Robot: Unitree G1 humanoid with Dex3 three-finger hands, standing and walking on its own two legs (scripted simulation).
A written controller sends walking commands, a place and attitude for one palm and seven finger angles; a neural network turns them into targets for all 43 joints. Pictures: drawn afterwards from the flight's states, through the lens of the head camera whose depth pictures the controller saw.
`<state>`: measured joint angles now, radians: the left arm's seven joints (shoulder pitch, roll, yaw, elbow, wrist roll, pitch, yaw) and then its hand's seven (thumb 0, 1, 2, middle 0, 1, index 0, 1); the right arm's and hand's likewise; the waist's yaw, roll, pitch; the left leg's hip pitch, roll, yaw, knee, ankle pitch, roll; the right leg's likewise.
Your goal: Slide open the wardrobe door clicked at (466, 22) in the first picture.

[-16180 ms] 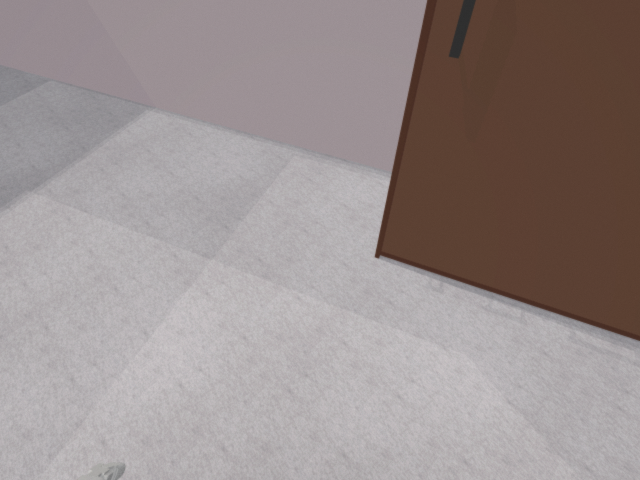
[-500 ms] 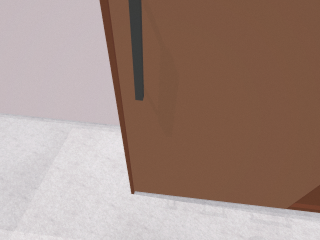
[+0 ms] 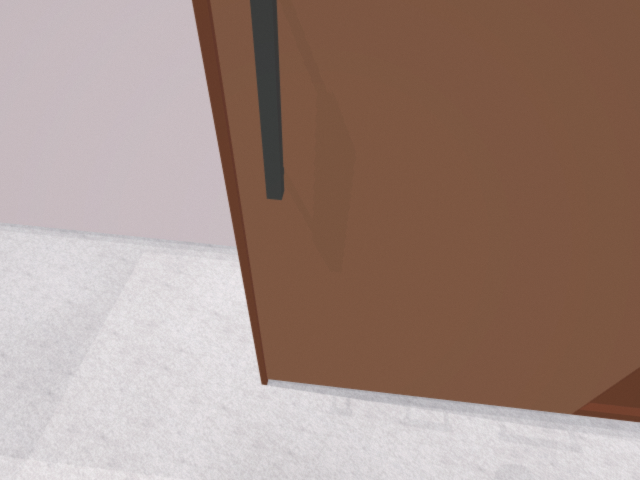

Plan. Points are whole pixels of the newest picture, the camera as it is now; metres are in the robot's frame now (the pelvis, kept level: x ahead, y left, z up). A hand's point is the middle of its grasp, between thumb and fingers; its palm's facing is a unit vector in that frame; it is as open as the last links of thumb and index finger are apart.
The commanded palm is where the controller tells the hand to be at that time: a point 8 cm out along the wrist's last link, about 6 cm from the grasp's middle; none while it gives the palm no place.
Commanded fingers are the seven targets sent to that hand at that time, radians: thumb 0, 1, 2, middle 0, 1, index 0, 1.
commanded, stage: look again from close up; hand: left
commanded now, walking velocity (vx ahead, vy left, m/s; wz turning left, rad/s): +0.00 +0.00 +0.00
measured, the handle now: (273, 97) +0.52 +0.10 +0.24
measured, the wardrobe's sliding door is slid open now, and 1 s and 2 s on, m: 0.00 0.00 0.00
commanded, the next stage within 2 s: raise the hand with hooked fingers in 1.02 s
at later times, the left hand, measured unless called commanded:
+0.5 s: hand out of the picture +0.00 +0.15 -0.18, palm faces +0.05 -0.99 -0.14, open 7.4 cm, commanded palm none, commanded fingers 0.00 0.90 0.90 -0.20 -0.30 -0.20 -0.30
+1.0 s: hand out of the picture +0.00 +0.15 -0.18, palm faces +0.03 -0.99 -0.15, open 7.4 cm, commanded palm none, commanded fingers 0.00 0.90 0.90 -0.20 -0.30 -0.20 -0.30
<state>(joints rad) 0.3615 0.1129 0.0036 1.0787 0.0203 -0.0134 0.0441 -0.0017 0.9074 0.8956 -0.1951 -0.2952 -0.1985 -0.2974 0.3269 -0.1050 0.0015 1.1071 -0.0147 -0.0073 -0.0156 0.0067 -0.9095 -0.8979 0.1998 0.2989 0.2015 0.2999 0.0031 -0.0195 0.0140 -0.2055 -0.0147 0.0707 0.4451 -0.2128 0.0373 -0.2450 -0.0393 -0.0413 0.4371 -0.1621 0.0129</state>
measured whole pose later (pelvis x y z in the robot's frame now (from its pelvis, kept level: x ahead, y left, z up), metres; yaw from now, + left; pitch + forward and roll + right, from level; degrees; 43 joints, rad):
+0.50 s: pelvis +0.01 +0.00 +0.00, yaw +0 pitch -2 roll +0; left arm 0.35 0.12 0.00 1.08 0.02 -0.02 0.04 0.00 0.91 0.90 -0.20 -0.30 -0.20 -0.30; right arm 0.32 -0.10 0.00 1.12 -0.01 -0.01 -0.02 0.01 -0.91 -0.90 0.20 0.30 0.20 0.30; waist 0.00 -0.03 0.02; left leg -0.19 -0.01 0.07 0.44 -0.23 0.03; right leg -0.23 -0.03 -0.04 0.43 -0.17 0.01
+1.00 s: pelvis +0.02 +0.00 +0.00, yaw -1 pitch -1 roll +0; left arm 0.35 0.12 0.00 1.09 0.02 -0.02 0.04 0.00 0.91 0.90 -0.19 -0.30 -0.20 -0.30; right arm 0.32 -0.10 0.00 1.12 -0.01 -0.02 -0.02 0.01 -0.91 -0.90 0.20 0.30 0.20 0.30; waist 0.01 -0.02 0.03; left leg -0.17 -0.01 0.08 0.42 -0.23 0.03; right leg -0.22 -0.03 -0.03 0.43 -0.19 0.01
